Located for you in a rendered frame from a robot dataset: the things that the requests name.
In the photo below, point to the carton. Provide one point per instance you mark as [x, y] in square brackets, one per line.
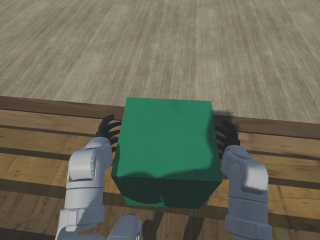
[167, 153]

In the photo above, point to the robot left forearm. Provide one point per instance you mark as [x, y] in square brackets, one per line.
[83, 208]

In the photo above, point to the robot right forearm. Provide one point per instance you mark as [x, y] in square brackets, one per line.
[247, 217]

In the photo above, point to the left robot hand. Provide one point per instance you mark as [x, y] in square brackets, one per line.
[103, 130]

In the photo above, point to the robot left thigh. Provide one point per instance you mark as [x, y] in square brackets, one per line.
[128, 227]

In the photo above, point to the right robot hand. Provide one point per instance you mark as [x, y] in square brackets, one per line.
[231, 137]

